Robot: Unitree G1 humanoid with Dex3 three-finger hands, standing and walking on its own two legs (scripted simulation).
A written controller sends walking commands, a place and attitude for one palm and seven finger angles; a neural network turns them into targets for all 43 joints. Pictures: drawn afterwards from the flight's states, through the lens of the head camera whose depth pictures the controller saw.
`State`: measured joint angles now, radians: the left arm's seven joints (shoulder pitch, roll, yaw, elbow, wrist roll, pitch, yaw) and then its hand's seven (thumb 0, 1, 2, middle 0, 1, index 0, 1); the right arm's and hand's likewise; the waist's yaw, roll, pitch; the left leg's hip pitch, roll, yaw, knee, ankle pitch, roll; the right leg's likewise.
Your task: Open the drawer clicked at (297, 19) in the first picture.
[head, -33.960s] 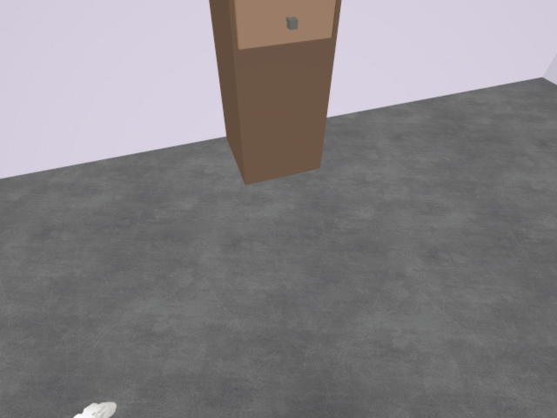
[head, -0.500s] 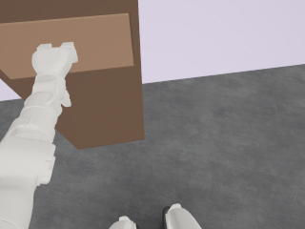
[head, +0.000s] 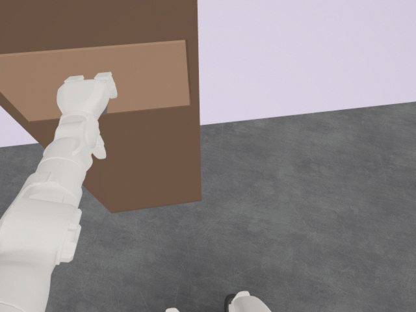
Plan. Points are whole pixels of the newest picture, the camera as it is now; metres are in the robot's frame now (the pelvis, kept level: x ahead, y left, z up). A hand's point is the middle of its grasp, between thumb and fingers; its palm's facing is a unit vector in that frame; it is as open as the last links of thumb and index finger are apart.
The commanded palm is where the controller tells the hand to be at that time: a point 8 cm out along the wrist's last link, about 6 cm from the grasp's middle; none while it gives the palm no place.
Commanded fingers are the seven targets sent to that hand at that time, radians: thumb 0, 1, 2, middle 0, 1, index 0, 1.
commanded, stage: lift the hand off the handle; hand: left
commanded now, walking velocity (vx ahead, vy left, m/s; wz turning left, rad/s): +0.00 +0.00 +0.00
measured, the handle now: (97, 97) +0.54 +0.19 +0.06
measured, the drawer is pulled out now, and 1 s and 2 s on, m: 0.00 0.00 0.00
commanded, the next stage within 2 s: draw the hand back to the body in 1.02 s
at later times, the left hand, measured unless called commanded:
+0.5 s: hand (81, 86) +0.51 +0.19 +0.13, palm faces -0.03 +0.00 -1.00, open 13.3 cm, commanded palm +0.50 +0.19 +0.20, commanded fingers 0.00 -0.50 0.30 -0.30 -1.20 -0.30 -1.20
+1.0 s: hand (62, 48) +0.51 +0.19 +0.20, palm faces +0.04 +0.02 -1.00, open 13.4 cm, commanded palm +0.50 +0.20 +0.26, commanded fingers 0.00 -0.50 0.30 -0.30 -1.20 -0.30 -1.20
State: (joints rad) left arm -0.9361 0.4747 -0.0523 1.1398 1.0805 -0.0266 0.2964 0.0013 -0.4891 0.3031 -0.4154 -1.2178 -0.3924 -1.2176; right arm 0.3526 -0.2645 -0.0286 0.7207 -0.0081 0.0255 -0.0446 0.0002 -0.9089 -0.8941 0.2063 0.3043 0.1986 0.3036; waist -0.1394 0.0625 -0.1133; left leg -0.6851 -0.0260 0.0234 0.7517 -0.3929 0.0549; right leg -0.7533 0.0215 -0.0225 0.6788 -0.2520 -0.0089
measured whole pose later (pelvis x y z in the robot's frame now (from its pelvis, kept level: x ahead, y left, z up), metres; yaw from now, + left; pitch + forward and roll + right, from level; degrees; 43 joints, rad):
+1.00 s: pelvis +0.02 -0.01 +0.03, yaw +1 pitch +10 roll +0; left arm -1.03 0.52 -0.12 0.96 1.01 -0.01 0.02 0.00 -0.49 0.30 -0.43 -1.23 -0.40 -1.23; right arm 0.30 -0.28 -0.02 0.73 0.03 0.05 -0.06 0.00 -0.91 -0.89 0.20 0.30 0.20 0.30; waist -0.06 0.08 -0.08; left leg -0.36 -0.03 0.01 0.50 -0.31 0.04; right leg -0.45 0.02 -0.02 0.48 -0.20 -0.03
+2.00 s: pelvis +0.02 -0.01 +0.04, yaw +1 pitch -3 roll -1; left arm -0.02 0.32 0.22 -0.22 -0.04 -0.07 0.05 0.00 -0.28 0.39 -0.30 -1.06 -0.30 -1.07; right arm 0.15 -0.17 0.09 0.58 0.01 -0.03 -0.05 0.00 -0.91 -0.89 0.21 0.30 0.20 0.30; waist 0.06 0.04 0.02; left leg -0.04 -0.02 0.00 0.39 -0.29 0.03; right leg -0.12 0.04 -0.03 0.36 -0.18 -0.03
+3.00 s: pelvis -0.01 -0.02 +0.03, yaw +3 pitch +0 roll -2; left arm 0.49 0.34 0.39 -0.57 -0.02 -0.19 0.13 0.01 0.89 0.90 -0.21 -0.30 -0.21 -0.31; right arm 0.21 -0.23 0.01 0.61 -0.02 -0.08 -0.07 0.01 -0.91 -0.89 0.21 0.30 0.20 0.30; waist 0.00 0.05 0.01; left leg -0.24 0.00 -0.04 0.57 -0.32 0.02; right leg -0.27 0.05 -0.08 0.43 -0.17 -0.04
